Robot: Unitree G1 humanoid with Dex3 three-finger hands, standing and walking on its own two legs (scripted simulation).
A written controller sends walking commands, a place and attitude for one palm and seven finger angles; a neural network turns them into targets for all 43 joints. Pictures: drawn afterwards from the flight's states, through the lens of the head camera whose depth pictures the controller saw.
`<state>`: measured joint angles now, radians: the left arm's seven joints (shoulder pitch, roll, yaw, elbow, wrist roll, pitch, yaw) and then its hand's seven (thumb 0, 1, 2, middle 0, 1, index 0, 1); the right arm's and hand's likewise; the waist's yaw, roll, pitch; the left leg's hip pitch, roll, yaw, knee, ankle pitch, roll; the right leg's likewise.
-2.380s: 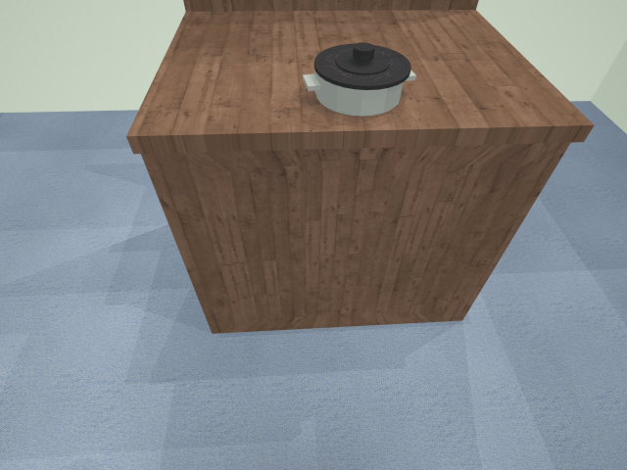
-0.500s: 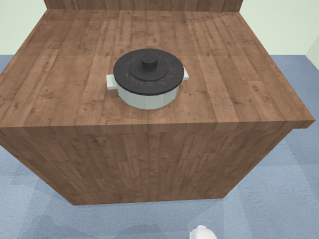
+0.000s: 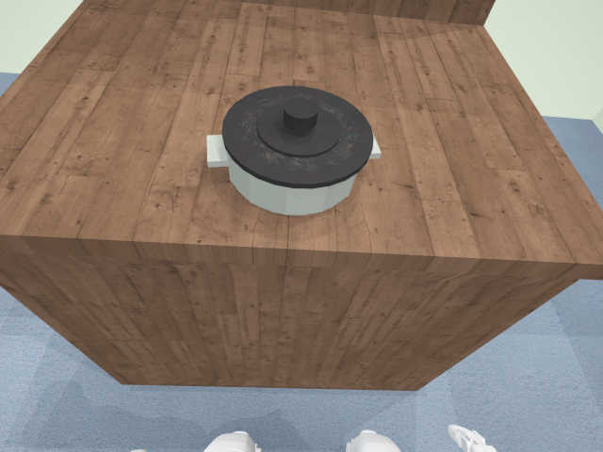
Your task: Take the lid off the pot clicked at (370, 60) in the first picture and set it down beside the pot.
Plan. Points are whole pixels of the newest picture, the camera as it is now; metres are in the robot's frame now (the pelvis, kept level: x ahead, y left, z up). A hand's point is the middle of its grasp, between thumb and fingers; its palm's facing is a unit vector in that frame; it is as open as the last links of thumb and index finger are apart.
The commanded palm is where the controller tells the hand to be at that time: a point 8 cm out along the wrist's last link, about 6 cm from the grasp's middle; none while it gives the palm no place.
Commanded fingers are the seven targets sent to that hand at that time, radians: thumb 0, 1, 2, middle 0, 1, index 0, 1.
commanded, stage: come to a stop and stand still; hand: left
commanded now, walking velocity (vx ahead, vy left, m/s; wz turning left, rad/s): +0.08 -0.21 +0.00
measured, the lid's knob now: (300, 114) +0.48 +0.05 +0.18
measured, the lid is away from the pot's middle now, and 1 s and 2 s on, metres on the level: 0.00 0.00 0.00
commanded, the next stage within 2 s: look again from close up in 0.70 s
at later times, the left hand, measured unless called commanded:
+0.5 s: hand out of the picture -0.03 +0.16 -0.15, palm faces +0.00 -0.99 -0.17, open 7.4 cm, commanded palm none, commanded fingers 0.00 0.90 0.90 -0.20 -0.30 -0.20 -0.30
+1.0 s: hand out of the picture -0.03 +0.17 -0.16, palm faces +0.02 -0.98 -0.18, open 7.4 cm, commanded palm none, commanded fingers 0.00 0.90 0.90 -0.20 -0.30 -0.20 -0.30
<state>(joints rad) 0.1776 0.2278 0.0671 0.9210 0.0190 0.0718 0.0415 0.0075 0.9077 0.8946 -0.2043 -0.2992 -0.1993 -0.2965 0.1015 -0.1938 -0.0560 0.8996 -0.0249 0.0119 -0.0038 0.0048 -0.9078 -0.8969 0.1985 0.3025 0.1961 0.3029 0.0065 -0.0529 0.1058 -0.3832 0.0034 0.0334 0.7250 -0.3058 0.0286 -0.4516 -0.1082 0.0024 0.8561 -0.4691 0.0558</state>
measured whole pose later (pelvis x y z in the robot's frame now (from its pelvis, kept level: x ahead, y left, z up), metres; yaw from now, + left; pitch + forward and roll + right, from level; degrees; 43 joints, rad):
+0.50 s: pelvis -0.03 -0.01 +0.03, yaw -1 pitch -1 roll +0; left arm 0.31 0.14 0.01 1.08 0.00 0.01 0.03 0.01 0.91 0.90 -0.20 -0.30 -0.19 -0.30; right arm 0.28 -0.17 -0.03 1.13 -0.01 0.02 -0.02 0.01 -0.91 -0.90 0.20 0.30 0.20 0.30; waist -0.03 0.00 0.03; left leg -0.29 0.01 0.05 0.44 -0.13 0.02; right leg -0.10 0.00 -0.01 0.43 -0.31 0.00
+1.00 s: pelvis -0.03 +0.01 +0.01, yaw -1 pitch -2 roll -2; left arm 0.34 0.13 0.01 1.07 0.01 -0.01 0.06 0.01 0.91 0.90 -0.20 -0.30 -0.20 -0.30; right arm 0.27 -0.15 -0.03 1.07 -0.02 0.01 -0.02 0.03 -0.93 -0.90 0.20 0.30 0.20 0.30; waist -0.01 0.01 0.05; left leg -0.35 0.01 0.05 0.60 -0.23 0.04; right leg -0.12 0.00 -0.01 0.53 -0.38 0.01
